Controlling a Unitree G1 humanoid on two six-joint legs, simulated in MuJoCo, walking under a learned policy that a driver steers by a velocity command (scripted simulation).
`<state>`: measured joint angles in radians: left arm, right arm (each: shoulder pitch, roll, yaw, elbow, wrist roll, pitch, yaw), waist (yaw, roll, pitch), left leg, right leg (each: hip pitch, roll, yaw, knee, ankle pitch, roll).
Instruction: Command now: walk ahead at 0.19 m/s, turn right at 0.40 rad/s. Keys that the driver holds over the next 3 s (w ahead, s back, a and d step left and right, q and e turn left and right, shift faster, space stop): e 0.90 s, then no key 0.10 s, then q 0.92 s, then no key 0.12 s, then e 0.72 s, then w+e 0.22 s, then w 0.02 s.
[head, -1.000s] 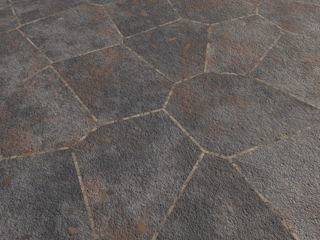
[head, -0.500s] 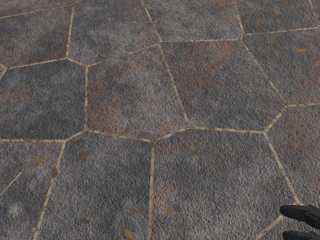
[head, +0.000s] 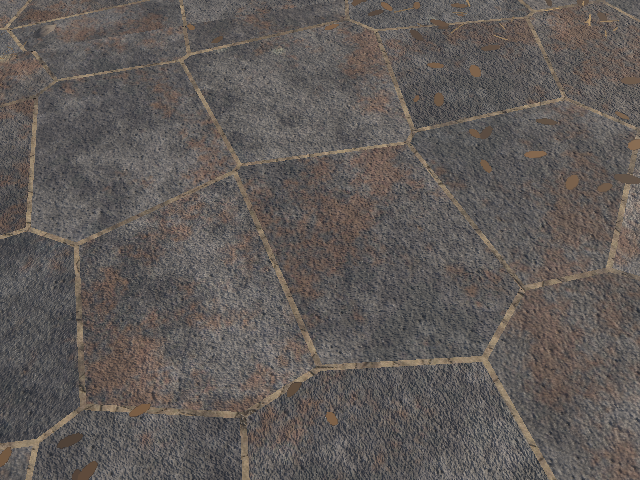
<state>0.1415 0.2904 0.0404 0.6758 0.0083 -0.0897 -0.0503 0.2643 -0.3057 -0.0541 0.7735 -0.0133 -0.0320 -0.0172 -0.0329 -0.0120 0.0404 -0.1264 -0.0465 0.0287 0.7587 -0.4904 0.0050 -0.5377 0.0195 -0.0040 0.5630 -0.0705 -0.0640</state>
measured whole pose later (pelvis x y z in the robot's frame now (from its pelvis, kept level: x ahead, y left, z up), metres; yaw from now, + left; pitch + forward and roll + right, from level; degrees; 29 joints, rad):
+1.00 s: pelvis +0.09 +0.00 +0.02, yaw -35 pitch +2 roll +1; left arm 0.19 0.29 0.06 0.60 0.00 0.03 0.01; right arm 0.14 -0.34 -0.09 0.74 -0.01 0.02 -0.03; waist 0.00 0.05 0.06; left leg -0.52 0.03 -0.01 1.10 -0.44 -0.07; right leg -0.28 0.03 0.04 0.49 -0.23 -0.05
